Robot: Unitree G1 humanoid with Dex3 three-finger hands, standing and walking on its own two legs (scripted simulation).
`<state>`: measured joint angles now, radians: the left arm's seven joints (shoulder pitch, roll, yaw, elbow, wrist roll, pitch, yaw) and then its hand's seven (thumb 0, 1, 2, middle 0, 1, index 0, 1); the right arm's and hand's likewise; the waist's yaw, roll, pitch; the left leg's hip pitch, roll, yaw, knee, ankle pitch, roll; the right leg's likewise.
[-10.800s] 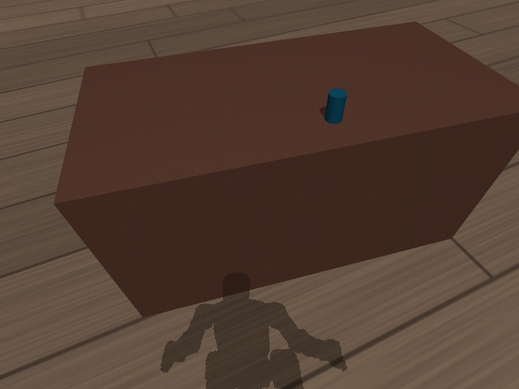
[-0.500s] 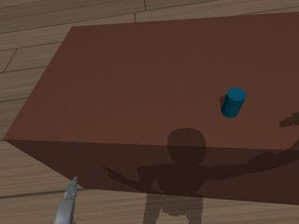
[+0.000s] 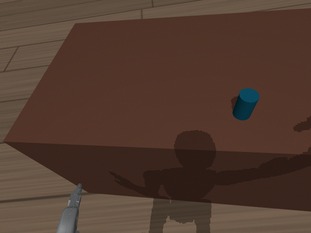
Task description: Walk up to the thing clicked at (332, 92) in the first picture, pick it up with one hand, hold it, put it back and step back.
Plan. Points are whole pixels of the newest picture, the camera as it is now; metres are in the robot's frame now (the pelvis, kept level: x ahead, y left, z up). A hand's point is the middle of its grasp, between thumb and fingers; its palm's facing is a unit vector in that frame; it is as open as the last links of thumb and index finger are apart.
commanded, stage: approach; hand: right
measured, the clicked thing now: (244, 105) +0.48 -0.18 +0.01
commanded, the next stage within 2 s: close in in 0.30 s
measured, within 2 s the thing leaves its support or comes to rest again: neither
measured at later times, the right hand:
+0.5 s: hand (275, 110) +0.46 -0.25 +0.02, palm faces +0.04 +1.00 +0.08, open 17.7 cm
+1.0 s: hand (252, 105) +0.47 -0.20 +0.02, palm faces +0.09 +1.00 +0.03, open 17.8 cm
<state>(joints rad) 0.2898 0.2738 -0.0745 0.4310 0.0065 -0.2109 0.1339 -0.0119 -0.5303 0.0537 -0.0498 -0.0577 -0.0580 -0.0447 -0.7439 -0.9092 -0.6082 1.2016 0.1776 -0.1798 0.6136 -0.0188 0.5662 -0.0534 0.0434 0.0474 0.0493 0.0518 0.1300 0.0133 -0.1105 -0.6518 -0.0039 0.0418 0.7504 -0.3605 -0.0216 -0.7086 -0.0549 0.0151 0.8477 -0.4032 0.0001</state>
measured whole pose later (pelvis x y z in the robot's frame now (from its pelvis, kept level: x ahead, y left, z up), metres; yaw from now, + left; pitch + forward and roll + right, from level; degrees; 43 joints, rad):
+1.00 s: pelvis -0.03 +0.01 -0.04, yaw +1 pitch +20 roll +3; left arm 0.39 0.24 0.03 0.08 0.05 -0.10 0.00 -0.01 -0.52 0.03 -0.05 -0.05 -0.07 -0.03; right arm -0.79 -0.50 -0.47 1.12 0.07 -0.37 0.19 -0.02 0.61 -0.04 0.03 0.05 0.04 0.05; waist 0.20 0.01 -0.14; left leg -0.94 -0.01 0.03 1.03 -0.44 -0.01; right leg -0.97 -0.07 0.02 1.10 -0.48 0.01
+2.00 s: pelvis -0.02 +0.01 -0.04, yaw +1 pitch +21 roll +3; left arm 0.38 0.23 0.02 0.04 0.05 -0.05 -0.02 -0.01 -0.52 0.04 -0.04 -0.05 -0.06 -0.03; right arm -0.81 -0.46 -0.46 1.12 0.04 -0.39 0.13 -0.01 0.14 -0.59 1.08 0.86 1.08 0.86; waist 0.21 0.00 -0.13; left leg -0.94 -0.01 0.03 1.03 -0.45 -0.01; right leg -0.97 -0.07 0.01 1.09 -0.49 0.01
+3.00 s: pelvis -0.01 +0.01 -0.01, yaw +1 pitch +16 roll +2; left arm 0.35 0.24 0.02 0.21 0.03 -0.08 0.01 -0.01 -0.53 0.05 -0.05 -0.06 -0.06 -0.04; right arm -0.88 -0.46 -0.41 1.10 0.06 -0.26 0.12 -0.01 0.04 -1.16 0.93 1.10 0.92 1.11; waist 0.17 0.00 -0.11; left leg -0.75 -0.01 0.01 0.86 -0.40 -0.02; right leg -0.78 -0.06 -0.01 0.92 -0.43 0.01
